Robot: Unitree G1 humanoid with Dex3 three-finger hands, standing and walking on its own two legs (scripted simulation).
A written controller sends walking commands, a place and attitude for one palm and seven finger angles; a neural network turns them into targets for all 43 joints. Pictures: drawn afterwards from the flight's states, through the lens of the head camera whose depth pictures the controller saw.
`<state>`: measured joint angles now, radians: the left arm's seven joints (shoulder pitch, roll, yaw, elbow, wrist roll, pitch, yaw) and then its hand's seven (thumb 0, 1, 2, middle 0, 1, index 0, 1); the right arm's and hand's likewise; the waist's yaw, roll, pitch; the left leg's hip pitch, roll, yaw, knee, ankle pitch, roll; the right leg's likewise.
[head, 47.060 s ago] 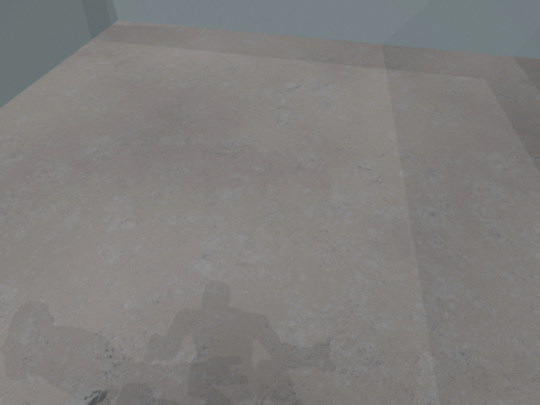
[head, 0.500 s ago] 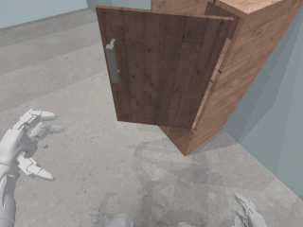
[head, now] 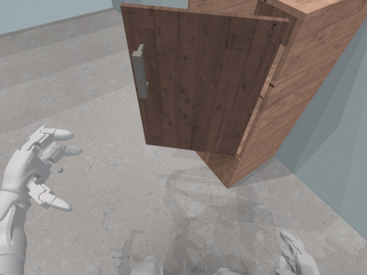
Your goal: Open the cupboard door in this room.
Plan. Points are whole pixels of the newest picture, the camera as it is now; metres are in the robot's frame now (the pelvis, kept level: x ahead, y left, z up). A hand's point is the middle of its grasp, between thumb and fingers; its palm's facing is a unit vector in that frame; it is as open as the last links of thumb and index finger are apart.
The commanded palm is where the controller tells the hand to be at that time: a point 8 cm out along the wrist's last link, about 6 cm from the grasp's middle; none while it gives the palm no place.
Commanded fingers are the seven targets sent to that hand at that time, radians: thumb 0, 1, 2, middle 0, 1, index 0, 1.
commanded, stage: move the hooked fingers beside the handle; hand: left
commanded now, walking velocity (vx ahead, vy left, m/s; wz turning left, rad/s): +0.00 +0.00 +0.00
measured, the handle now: (142, 72) +0.64 +0.17 +0.06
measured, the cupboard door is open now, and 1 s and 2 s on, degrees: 47 47 47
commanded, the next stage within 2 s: none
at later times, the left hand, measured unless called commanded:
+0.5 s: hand (87, 129) +0.40 +0.25 +0.07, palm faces -0.08 -1.00 -0.01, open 14.0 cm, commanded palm +0.39 +0.31 +0.07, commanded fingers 0.00 -0.50 0.30 -0.30 -1.20 -0.30 -1.20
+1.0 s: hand (103, 101) +0.49 +0.24 +0.07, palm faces -0.10 -1.00 +0.00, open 14.0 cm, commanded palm +0.49 +0.29 +0.06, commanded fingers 0.00 -0.50 0.30 -0.30 -1.20 -0.30 -1.20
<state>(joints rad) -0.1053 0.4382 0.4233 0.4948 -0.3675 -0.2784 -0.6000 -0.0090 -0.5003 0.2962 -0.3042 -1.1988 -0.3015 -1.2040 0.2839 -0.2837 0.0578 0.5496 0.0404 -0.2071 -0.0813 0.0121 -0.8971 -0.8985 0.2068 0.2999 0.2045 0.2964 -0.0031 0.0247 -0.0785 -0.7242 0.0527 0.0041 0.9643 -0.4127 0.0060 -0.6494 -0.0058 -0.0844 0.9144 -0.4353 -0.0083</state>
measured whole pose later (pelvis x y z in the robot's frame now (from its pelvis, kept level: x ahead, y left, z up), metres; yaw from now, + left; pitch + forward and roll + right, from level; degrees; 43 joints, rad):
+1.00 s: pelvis +0.00 +0.01 -0.02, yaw -3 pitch +20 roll -4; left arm -0.87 0.66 0.47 1.18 -0.14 -0.34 -0.50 -0.01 -0.50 0.30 -0.30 -1.20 -0.30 -1.20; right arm 0.37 -0.29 0.06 0.61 0.01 0.00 -0.04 0.01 -0.90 -0.90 0.21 0.30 0.20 0.30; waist -0.16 0.01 -0.09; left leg -0.98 0.08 0.02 1.07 -0.44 0.02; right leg -0.91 0.02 -0.06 1.00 -0.44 0.00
